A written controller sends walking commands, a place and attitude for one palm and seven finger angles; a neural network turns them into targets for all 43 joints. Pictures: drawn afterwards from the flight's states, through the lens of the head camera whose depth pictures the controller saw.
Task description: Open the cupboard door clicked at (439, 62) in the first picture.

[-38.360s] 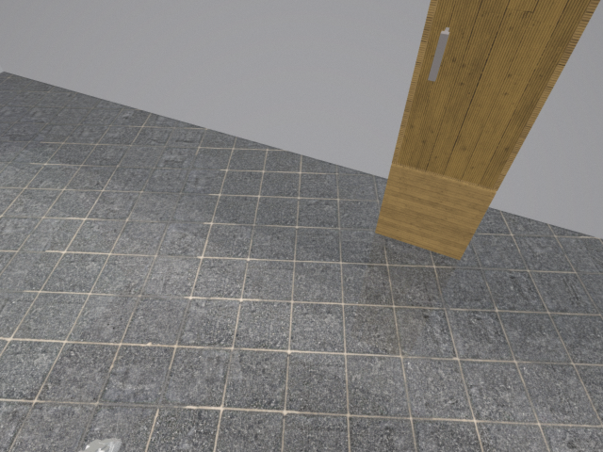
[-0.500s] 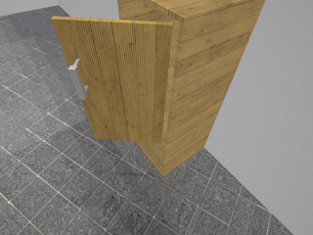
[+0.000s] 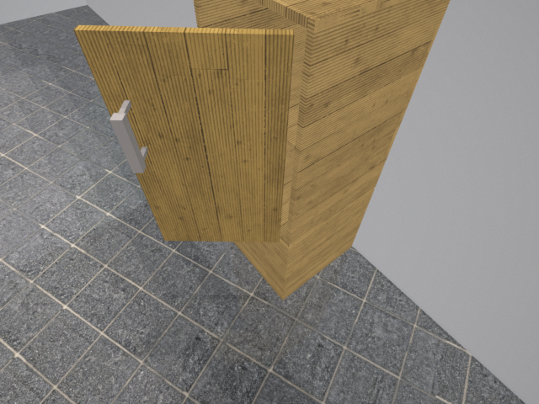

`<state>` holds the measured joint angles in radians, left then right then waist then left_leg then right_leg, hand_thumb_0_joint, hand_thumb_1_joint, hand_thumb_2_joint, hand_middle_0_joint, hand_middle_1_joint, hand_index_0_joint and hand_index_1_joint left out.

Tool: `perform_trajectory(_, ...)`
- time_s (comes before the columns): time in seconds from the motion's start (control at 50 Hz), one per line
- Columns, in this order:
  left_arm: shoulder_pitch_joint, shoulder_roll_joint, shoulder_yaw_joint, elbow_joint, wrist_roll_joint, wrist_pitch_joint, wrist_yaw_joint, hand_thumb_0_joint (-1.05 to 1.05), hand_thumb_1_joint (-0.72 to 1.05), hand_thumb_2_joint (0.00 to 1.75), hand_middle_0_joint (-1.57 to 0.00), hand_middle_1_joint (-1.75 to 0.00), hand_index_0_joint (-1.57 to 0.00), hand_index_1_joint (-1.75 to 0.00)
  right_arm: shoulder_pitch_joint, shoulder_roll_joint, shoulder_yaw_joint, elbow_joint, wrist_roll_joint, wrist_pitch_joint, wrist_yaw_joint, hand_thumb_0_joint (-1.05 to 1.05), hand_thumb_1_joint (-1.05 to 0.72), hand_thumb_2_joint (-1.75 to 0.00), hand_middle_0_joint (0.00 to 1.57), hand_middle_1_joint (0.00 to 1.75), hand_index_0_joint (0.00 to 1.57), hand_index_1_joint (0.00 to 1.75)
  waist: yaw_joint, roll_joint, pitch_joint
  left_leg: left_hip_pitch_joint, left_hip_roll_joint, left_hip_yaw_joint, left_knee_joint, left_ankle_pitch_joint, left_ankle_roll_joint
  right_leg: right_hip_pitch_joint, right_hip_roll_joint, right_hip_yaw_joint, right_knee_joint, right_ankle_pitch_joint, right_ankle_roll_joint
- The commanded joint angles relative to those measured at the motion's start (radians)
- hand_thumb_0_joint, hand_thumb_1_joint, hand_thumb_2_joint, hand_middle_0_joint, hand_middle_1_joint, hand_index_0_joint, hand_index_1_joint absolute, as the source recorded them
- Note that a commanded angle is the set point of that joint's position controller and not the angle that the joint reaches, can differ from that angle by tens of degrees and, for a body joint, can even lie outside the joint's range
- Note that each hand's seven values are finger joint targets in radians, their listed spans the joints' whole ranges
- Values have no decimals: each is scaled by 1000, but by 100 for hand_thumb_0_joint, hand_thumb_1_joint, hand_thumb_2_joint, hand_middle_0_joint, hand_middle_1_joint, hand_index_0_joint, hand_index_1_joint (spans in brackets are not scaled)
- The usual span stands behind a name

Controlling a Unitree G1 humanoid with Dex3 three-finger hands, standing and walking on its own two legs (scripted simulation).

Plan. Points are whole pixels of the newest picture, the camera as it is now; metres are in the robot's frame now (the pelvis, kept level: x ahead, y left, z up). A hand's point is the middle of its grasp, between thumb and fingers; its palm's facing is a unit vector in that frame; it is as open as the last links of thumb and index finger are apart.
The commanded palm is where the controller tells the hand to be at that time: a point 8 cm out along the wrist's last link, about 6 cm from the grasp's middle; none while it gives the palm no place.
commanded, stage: look again from close up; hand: left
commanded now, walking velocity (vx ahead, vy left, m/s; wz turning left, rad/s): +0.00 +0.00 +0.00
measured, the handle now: (132, 137) +0.55 +0.29 +0.07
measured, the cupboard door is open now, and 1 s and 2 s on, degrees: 51 51 51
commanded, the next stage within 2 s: shuffle to correct the standing spot in 0.38 s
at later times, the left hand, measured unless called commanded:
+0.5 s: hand out of the picture -0.04 +0.20 -0.17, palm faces +0.00 -0.97 -0.22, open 7.4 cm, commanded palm none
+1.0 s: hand out of the picture +0.01 +0.20 -0.17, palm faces +0.02 -0.98 -0.21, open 7.4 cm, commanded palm none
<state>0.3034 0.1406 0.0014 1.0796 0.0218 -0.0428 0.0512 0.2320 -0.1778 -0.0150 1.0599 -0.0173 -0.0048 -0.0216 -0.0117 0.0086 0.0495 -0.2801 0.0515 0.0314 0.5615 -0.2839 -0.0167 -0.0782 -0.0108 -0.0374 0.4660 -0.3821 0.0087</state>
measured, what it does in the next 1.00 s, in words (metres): steps on the spot: right foot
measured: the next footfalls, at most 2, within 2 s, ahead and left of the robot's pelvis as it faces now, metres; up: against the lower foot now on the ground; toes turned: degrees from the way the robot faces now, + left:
right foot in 0.94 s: +0.00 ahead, -0.08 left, +0.00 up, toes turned -6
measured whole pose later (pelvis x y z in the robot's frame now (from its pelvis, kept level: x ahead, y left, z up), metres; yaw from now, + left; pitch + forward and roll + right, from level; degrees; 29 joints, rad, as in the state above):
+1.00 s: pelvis +0.00 +0.03 +0.00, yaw -1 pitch +0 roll +2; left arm 0.30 0.16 0.01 1.05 0.02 -0.02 0.03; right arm 0.28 -0.15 0.00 1.06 -0.02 0.00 -0.03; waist 0.01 -0.01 0.03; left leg -0.27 -0.02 0.09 0.56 -0.29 0.02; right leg -0.22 -0.04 -0.07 0.61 -0.37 -0.02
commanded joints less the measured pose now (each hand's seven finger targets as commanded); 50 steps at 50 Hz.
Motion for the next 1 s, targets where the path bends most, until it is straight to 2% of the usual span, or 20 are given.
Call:
perform_trajectory(0.0,81,142,30,-74,-9,-7,15,0,90,90,-20,-30,-20,-30,97,-111,-18,-72,6,-30,-8,0,-90,-90,20,30,20,30,-6,31,-153,135,54,-35,45,590,74,-46,-85,26,110,655,-37)
perform_trajectory(0.04,71,133,28,-89,-7,12,12,0,90,90,-20,-30,-20,-30,74,-115,-16,-83,5,-20,-11,0,-90,-90,20,30,20,30,6,48,-69,91,74,-65,22,552,82,-107,-58,19,68,372,-37)
perform_trajectory(0.14,54,144,25,-106,-7,34,1,0,90,90,-20,-30,-20,-30,30,-113,-12,-98,1,-12,-5,0,-90,-90,20,30,20,30,14,-3,11,4,49,-69,-49,231,72,-151,-56,43,16,164,-38)
perform_trajectory(0.2,38,152,24,-114,-5,44,-7,0,90,90,-20,-30,-20,-30,24,-119,-15,-100,-2,-8,1,0,-90,-90,20,30,20,30,15,27,68,-50,48,-100,-139,-6,71,-195,-45,45,-8,-20,-39)
perform_trajectory(0.28,53,157,22,-114,-2,44,-14,0,90,90,-20,-30,-20,-30,22,-129,-16,-105,-4,-5,5,0,-90,-90,20,30,20,30,22,5,55,-66,47,-115,-187,-132,71,-197,-49,50,-26,-56,-39)
perform_trajectory(0.46,73,167,18,-84,-5,27,-19,0,90,90,-20,-30,-20,-30,34,-129,-13,-75,4,-20,4,0,-90,-90,20,30,20,30,20,-6,-12,30,48,-76,-145,74,64,-183,-77,74,-59,77,-38)
perform_trajectory(0.52,95,167,20,-67,-1,27,-20,0,90,90,-20,-30,-20,-30,50,-110,-8,-61,3,-13,10,0,-90,-90,20,30,20,30,24,-50,7,8,19,-39,-102,-8,57,-182,-98,108,-88,-41,-51)
perform_trajectory(0.58,102,196,32,-60,0,31,-21,0,90,90,-20,-30,-20,-30,45,-90,-7,-68,0,-5,18,0,-90,-90,20,30,20,30,23,-119,77,-68,-27,26,-2,-73,37,-216,-172,198,-165,-152,-93)
perform_trajectory(0.64,110,209,45,-62,4,31,-19,0,90,90,-20,-30,-20,-30,48,-81,-8,-73,-2,-7,20,0,-90,-90,20,30,20,30,25,-142,108,-86,-30,53,56,-41,35,-218,-221,221,-162,-52,-117)
perform_trajectory(0.68,107,203,50,-62,6,32,-20,0,90,90,-20,-30,-20,-30,86,-85,-7,-64,0,-16,19,0,-90,-90,20,30,20,30,14,-85,79,-15,-25,46,2,31,42,-215,-189,153,-75,45,-102)
perform_trajectory(0.7,107,190,49,-61,6,35,-21,0,90,90,-20,-30,-20,-30,115,-99,-8,-56,1,-20,18,0,-90,-90,20,30,20,30,6,-12,60,35,-8,8,-42,87,55,-227,-145,98,-3,38,-83)
perform_trajectory(0.74,111,134,43,-69,7,40,-22,0,90,90,-20,-30,-20,-30,181,-166,-21,-38,-4,-21,10,0,-90,-90,20,30,20,30,-4,212,39,105,136,-216,-185,58,148,-319,-21,-62,221,-112,-39)
perform_trajectory(0.78,71,98,31,-91,8,33,-24,0,90,90,-20,-30,-20,-30,203,-165,-25,-45,-1,-19,2,0,-90,-90,20,30,20,30,-10,222,35,121,208,-327,-259,71,242,-420,-13,-51,415,-245,-48)
perform_trajectory(0.82,64,72,28,-88,3,26,-26,0,90,90,-20,-30,-20,-30,137,-127,-19,-64,-4,-24,-2,0,-90,-90,20,30,20,30,21,112,-2,63,206,-273,-223,241,248,-346,-39,-17,379,-194,-51)
perform_trajectory(0.86,134,51,24,-53,-4,21,-21,0,90,90,-20,-30,-20,-30,63,-113,-10,-78,2,-29,-9,0,-90,-90,20,30,20,30,70,71,-51,-14,147,-147,-147,375,191,-145,-44,-16,123,24,-27)
perform_trajectory(0.88,160,74,25,-37,-3,16,-16,0,90,90,-20,-30,-20,-30,51,-94,-6,-76,10,-33,-11,0,-90,-90,20,30,20,30,79,13,-64,-51,105,-108,-101,334,143,-64,-69,31,2,166,-24)
perform_trajectory(0.9,151,111,24,-34,-3,9,-12,0,90,90,-20,-30,-20,-30,52,-69,-3,-79,16,-33,-9,0,-90,-90,20,30,20,30,58,-74,-66,-69,52,-53,-72,223,86,-46,-158,141,-50,294,-52)
perform_trajectory(0.92,126,139,24,-43,-7,9,-11,0,90,90,-20,-30,-20,-30,66,-48,2,-71,15,-28,-5,0,-90,-90,20,30,20,30,33,-89,-52,-49,20,-21,-88,121,54,-74,-230,171,-57,401,-88)
perform_trajectory(0.96,78,146,25,-47,-8,9,-9,0,90,90,-20,-30,-20,-30,72,-36,1,-44,9,-15,-5,0,-90,-90,20,30,20,30,16,-173,-31,9,10,-2,-69,154,35,-110,-212,132,-33,539,-94)
perform_trajectory(0.98,67,137,22,-48,-8,12,-7,0,90,90,-20,-30,-20,-30,82,-39,1,-28,10,-14,-7,0,-90,-90,20,30,20,30,13,-163,-34,30,19,-9,-84,210,37,-101,-194,100,-16,586,-85)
